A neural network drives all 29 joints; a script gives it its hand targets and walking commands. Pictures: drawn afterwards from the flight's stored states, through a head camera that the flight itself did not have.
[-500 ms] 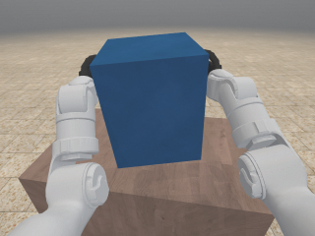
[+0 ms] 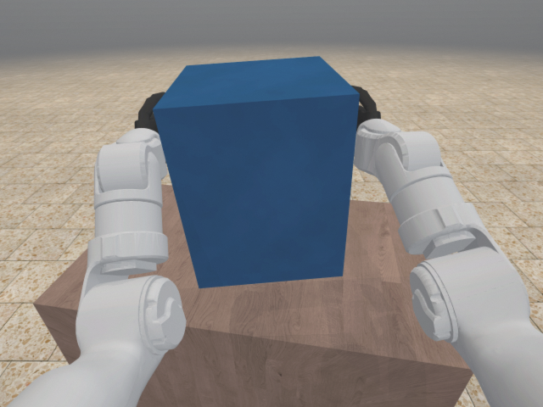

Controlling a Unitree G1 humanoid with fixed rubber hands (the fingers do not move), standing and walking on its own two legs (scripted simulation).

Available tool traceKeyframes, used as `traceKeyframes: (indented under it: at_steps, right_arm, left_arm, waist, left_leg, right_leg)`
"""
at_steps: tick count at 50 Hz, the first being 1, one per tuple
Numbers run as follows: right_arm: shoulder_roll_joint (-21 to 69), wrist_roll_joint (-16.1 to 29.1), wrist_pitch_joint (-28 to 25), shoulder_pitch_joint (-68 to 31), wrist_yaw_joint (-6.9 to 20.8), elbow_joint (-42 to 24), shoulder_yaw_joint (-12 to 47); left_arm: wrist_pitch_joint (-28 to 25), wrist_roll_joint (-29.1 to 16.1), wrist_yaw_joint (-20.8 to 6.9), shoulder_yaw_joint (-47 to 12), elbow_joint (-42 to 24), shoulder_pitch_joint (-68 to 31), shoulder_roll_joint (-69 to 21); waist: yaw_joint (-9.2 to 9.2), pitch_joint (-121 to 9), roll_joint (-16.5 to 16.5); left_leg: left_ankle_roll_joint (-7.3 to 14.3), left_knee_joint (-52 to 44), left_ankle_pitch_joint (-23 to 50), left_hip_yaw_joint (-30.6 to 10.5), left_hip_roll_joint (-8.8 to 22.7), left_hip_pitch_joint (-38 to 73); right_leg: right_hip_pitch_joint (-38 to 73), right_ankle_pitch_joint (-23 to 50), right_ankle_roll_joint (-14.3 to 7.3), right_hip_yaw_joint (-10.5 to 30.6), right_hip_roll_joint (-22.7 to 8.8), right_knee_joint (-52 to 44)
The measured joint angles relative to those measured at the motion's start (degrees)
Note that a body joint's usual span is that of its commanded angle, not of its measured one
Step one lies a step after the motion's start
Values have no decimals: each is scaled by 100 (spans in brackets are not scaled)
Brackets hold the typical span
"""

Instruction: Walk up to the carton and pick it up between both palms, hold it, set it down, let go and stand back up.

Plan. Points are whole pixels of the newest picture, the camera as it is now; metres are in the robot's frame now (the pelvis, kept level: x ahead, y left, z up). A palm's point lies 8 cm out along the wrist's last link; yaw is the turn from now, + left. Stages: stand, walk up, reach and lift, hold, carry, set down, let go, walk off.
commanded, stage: hold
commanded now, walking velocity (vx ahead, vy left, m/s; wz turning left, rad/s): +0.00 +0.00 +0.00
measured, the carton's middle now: (261, 167) +0.37 +0.01 +0.27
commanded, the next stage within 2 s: none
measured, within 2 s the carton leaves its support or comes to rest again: neither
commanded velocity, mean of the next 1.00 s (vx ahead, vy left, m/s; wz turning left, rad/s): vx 0.00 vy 0.00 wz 0.00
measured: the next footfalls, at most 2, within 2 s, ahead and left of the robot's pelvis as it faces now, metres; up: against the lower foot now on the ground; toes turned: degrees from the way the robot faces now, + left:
none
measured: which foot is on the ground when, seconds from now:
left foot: down 0.00-1.00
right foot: down 0.00-1.00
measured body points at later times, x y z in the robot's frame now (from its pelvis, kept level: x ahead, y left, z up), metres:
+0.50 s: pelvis +0.00 +0.00 +0.00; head -0.09 +0.01 +0.44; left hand +0.39 +0.15 +0.31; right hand +0.38 -0.14 +0.31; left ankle +0.00 +0.14 -0.75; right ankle +0.03 -0.12 -0.75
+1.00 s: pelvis +0.01 +0.00 +0.00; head -0.09 +0.02 +0.44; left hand +0.39 +0.16 +0.30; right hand +0.38 -0.14 +0.31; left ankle +0.00 +0.14 -0.75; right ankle +0.03 -0.12 -0.75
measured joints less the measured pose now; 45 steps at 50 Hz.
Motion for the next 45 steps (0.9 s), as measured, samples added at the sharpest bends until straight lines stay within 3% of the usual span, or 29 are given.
traceKeyframes:
  at_steps: [32,45]
  right_arm:
    - [7,78,47,30,-69,12,-17]
    - [-23,187,120,282,-109,-377,89]
  left_arm:
    - [-7,-24,-3,-27,67,19,13]
    - [62,13,-5,-47,-476,394,-158]
  waist:
    - [-14,-26,56]
    - [-70,-11,39]
  left_leg:
    - [-5,17,-46,-53,7,-14]
    - [19,61,-110,-74,7,74]
  right_leg:
    - [24,-38,-4,25,35,-28]
    - [169,-50,18,36,47,-95]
